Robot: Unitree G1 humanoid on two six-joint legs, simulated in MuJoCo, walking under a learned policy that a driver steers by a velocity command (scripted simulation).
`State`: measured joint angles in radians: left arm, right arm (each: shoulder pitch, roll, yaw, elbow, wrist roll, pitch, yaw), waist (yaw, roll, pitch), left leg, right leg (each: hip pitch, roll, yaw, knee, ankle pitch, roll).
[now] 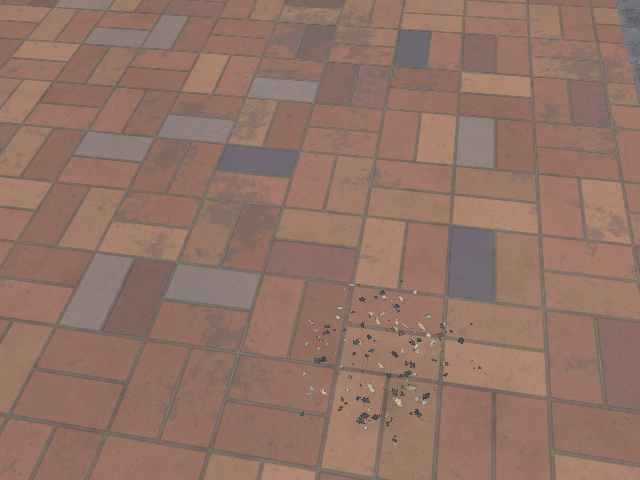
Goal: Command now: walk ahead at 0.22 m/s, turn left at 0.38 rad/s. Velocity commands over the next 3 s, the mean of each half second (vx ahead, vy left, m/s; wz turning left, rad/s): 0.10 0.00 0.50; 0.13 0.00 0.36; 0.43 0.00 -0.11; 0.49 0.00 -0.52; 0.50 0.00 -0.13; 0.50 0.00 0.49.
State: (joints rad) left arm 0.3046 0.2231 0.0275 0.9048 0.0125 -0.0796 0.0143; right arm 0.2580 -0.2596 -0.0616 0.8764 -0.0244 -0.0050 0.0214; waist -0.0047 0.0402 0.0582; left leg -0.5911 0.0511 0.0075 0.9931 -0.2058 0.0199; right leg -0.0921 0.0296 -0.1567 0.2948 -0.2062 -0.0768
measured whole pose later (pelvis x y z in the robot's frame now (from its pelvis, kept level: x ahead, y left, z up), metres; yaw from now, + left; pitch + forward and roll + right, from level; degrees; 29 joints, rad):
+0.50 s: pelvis +0.09 +0.02 -0.01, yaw +17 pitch +1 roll -1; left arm 0.15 0.25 0.05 0.80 0.03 0.05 0.03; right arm 0.22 -0.27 -0.08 0.79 -0.02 0.04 0.00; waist -0.03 -0.01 0.06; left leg -0.35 -0.12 -0.06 0.43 -0.09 0.11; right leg -0.50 -0.03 0.07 0.96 -0.39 0.05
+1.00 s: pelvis +0.15 +0.00 +0.00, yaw +27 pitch +1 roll +1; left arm 0.36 0.23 0.05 0.88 0.02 -0.05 0.01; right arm 0.23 -0.29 -0.07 0.85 -0.04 0.02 0.04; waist 0.04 0.04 -0.03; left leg -0.43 -0.03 -0.06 0.83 -0.27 -0.03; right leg -0.08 0.02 0.02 0.27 -0.21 -0.05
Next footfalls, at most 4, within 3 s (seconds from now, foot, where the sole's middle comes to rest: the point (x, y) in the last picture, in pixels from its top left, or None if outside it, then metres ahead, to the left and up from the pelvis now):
0.20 left None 0.20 0.10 -0.78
0.72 right None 0.19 -0.09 -0.78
1.16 left None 0.20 0.16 -0.78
1.66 right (283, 435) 0.57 0.14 -0.78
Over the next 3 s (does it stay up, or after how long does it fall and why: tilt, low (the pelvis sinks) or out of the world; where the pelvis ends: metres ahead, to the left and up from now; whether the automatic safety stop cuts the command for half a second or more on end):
stays up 1.10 0.25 0.00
